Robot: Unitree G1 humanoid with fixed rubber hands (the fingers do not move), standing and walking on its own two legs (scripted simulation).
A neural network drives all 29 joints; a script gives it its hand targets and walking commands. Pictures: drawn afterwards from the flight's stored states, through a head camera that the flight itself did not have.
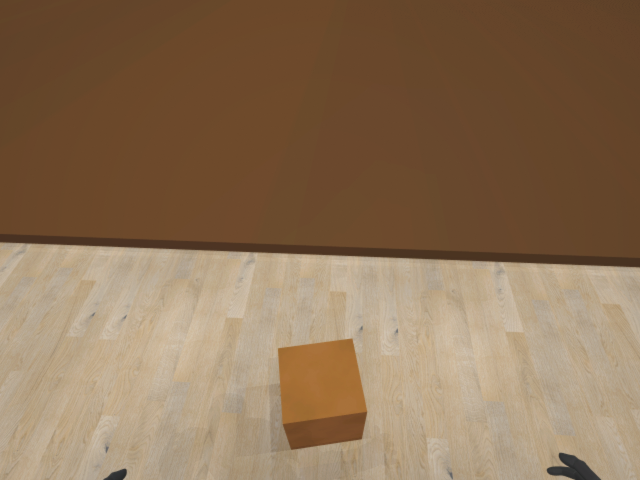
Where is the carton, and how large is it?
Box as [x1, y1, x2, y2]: [278, 338, 366, 449]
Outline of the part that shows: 351,338 278,348 282,421 291,449 361,438 366,415 366,408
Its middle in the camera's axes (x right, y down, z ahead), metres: +0.00 +0.44 +1.12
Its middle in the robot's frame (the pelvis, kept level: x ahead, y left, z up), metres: +0.45 +0.03 -0.66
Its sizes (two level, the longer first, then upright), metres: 0.210 0.200 0.250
